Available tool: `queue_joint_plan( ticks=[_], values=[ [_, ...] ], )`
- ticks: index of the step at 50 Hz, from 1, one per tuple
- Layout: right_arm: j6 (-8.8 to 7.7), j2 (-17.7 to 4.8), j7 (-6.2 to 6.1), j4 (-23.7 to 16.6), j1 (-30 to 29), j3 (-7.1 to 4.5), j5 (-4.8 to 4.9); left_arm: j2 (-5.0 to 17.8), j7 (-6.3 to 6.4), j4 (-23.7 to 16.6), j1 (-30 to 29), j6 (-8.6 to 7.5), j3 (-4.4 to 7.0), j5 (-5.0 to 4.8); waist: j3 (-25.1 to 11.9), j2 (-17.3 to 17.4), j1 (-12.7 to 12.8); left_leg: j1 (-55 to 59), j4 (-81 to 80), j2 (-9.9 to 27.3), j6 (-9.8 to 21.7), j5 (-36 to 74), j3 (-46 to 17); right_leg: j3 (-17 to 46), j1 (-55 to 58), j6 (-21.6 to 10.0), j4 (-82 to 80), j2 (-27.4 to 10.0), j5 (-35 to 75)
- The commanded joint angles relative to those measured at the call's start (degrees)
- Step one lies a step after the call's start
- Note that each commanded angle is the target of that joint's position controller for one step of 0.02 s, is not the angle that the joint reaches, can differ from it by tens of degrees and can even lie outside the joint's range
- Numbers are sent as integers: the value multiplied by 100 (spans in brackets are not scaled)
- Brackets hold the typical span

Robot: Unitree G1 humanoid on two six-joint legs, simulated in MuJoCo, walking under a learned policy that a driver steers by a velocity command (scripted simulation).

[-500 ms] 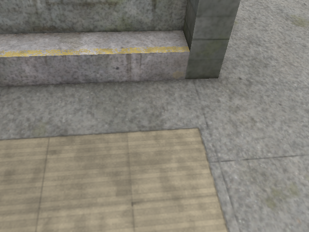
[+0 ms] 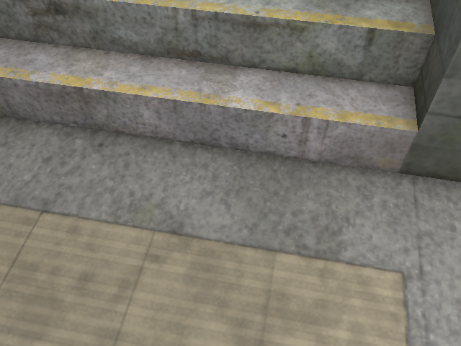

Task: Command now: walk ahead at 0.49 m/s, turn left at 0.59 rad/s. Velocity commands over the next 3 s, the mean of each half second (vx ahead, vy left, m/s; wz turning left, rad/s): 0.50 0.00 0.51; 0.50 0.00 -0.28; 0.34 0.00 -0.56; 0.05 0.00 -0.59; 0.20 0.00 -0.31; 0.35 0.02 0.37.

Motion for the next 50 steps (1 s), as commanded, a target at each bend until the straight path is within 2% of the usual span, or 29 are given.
queue_joint_plan(
  ticks=[1, 3, 5, 10, 13, 15, 17, 18, 19, 20, 21, 22, 23, 24, 25, 26, 28, 30, 33, 37, 41, 43, 44, 45, 46, 47, 48, 49, 50],
  values=[
    [36, -197, 28, -472, 190, -85, 26, 480, -30, -117, 167, -81, 136, -2, -271, -637, -2, -1018, -24, 709, -6, 320, -159, 1501, 926, -968, -1550, -1634, 119],
    [99, -147, 19, -671, -78, -65, -14, 641, -42, -10, 221, -123, 199, -45, -90, -551, -7, -1298, -376, 805, -48, 534, -140, 1132, 842, -1068, -1731, -1704, 485],
    [98, -185, 31, -828, -325, -59, -55, 792, -29, 56, 309, -109, 254, -33, -62, -453, 31, -1576, -806, 846, -106, 985, -160, 806, 1007, -1108, -1778, -1757, 777],
    [-5, -148, 229, -1144, -1218, -4, -41, 1003, 12, 121, 490, 12, 285, -57, 67, -431, 352, -1434, -2411, 719, -74, 2237, 296, -120, 1346, -845, -1628, -1581, 1050],
    [14, -165, 333, -1412, -1703, 8, -17, 1166, 19, 197, 740, 113, 319, -138, 220, -481, 520, -1415, -2979, 634, 15, 2026, 539, -283, 1769, -718, -1506, -1741, 896],
    [31, -249, 386, -1565, -1833, -22, -23, 1269, 26, 239, 812, 201, 354, -194, 279, -530, 496, -1386, -3208, 521, 158, 1513, 699, -381, 2124, -620, -1261, -1883, 1228],
    [42, -400, 385, -1588, -1526, -110, -64, 1385, 42, 270, 824, 276, 375, -233, 8, -670, 209, -618, -3406, 140, 387, 886, 973, -543, 2223, -532, -507, -1904, 2926],
    [41, -586, 366, -1409, -795, -236, -73, 1401, 56, 270, 732, 324, 364, -238, -384, -628, -261, 401, -3765, -162, 552, 1048, 1142, -747, 2064, -423, 465, -1757, 3745],
    [56, -957, 287, -1076, 270, -442, -57, 1187, 80, 251, 826, 330, 273, -176, -953, -418, -721, 2063, -3874, -325, 743, 1355, 1018, -894, 1262, -235, 1808, -1496, 3571],
    [88, -1586, 161, -954, 933, -585, -72, 619, 46, 36, 1010, 260, 75, 46, -1479, 855, -707, 3904, -4042, 1130, 1283, 1344, -1248, -950, -784, 88, 3948, -976, 284],
    [14, -1719, 195, -1073, 864, -526, -75, 459, -31, -56, 1267, 49, -25, -68, -2465, 1412, -378, 4755, -5182, 2183, 2157, 657, -4146, 230, -2102, 210, 5372, -136, -2605],
    [-55, -1193, 267, -1039, 766, -374, -122, 1025, -87, -105, 696, -52, 129, -318, -2054, 581, -628, 4486, -5354, 2058, 1825, 729, -3561, 772, -2665, 138, 5667, -454, -2227],
    [-89, -1009, 278, -1022, 482, -315, -129, 967, -100, -213, 392, -85, 108, -378, -1333, 512, -494, 3712, -5281, 1848, 1592, 1177, -2576, 659, -2780, 34, 5420, -686, -1793],
    [-105, -808, 281, -1063, -4, -248, -119, 869, -49, -140, 332, -59, 92, -276, -950, 3, -247, 2855, -5297, 1610, 1362, 1706, -1836, 661, -2479, 25, 4995, -972, -1345],
    [-139, -570, 283, -1102, -320, -174, -147, 883, -28, -68, 399, 17, 131, -194, -753, 61, -48, 2257, -5436, 1392, 1235, 2104, -1323, 716, -2112, 32, 4635, -1141, -1059],
    [-180, -507, 274, -1100, -457, -149, -186, 841, -43, 11, 603, 115, 139, -199, -693, 164, 105, 1894, -5639, 1305, 1181, 2228, -1050, 753, -1776, 56, 4517, -1216, -824],
    [-300, -557, 254, -970, -447, -168, -205, 661, -39, 106, 792, 273, 128, -196, -604, 126, 222, 1638, -5937, 1251, 1206, 2628, -606, 728, -1649, 144, 4336, -1183, -481],
    [-364, -602, 204, -817, -327, -190, -249, 580, -5, 51, 554, 353, 126, -190, -341, 56, 172, 1630, -6128, 1202, 1131, 2806, -176, 833, -1982, 216, 3965, -1126, -11],
    [-365, -576, 112, -642, -159, -181, -281, 520, -11, -70, 177, 340, 137, -195, -91, 75, 11, 1877, -6255, 1110, 934, 2748, 355, 1050, -2339, 255, 3064, -887, 830],
    [-368, -690, 41, -487, -134, -194, -261, 368, -140, -260, -352, 289, 76, -161, 169, 89, -205, 2138, -6432, 1139, 724, 2595, 856, 747, -2220, 176, 1815, -704, 1671],
    [-252, -750, -4, -228, 157, -227, -193, 265, -290, -593, -839, 269, 7, -146, 380, 14, -423, 3025, -6126, 1422, 681, 3125, 1094, 469, -2607, 0, 1244, -643, 1216],
    [-160, -849, -43, -195, 108, -257, -161, 302, -373, -768, -928, 262, 14, -150, 346, 80, -368, 3337, -5754, 1523, 601, 3956, 1205, 230, -2568, -149, 1111, -539, 653],
    [-216, -658, -24, -24, 348, -151, -457, 300, -416, -708, -712, 414, -4, 363, 349, 230, -258, 3290, -5502, 1254, 421, 4686, 1566, -350, -1955, -279, 804, -287, 465],
    [-250, -690, -29, 32, 481, -153, -425, 345, -403, -682, -544, 476, 44, 392, 180, 410, -272, 3190, -5039, 1229, 365, 5820, 1572, -586, -1373, -423, 926, 6, 99],
    [-226, -882, -37, 58, 420, -182, -419, 478, -360, -592, 37, 475, 108, 341, -149, 509, 41, 3169, -4186, 1230, 322, 6581, 1611, -581, -737, -599, 935, 245, -338],
    [-193, -993, -52, 28, 297, -191, -398, 658, -301, -327, 1037, 431, 207, 324, -698, 404, 529, 2834, -2895, 1149, 246, 6279, 1676, -441, 370, -801, 626, 422, -322],
    [-193, -840, -50, -101, 312, -125, -388, 1114, -222, -178, 1916, 407, 356, 342, -1418, -40, 916, 1758, -1164, 1003, 104, 4491, 1738, 687, 1840, -1123, 536, -399, -532],
    [-218, -214, 107, -455, 677, 13, -259, 1925, -183, -234, 1721, 432, 575, 261, -2041, -1807, 389, -805, 1035, -286, -261, -931, 1417, 3940, 3659, -2154, 118, -2085, -272],
    [-262, -642, 131, -475, -89, -39, -355, 1685, -177, -278, 1821, 480, 556, 53, -2251, -779, 805, -1485, 1391, -248, -183, -849, 174, 4665, 3867, -2092, -485, -2013, -248]
  ],
)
